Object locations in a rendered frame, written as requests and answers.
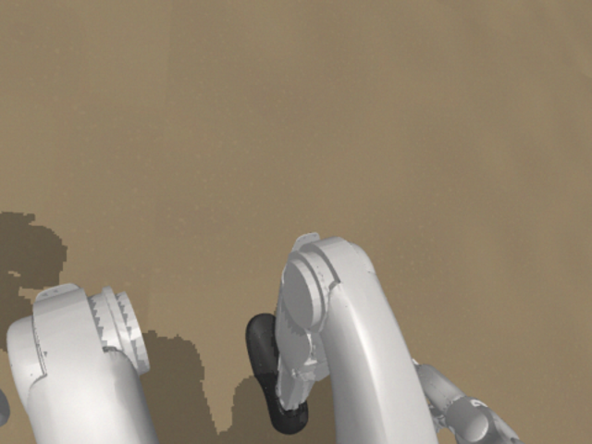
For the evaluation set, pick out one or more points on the right robot foot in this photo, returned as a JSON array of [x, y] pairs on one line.
[[263, 353]]

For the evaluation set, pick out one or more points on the right robot hand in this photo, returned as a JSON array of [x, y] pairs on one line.
[[440, 392]]

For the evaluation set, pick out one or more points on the right robot arm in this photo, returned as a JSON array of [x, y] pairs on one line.
[[472, 422]]

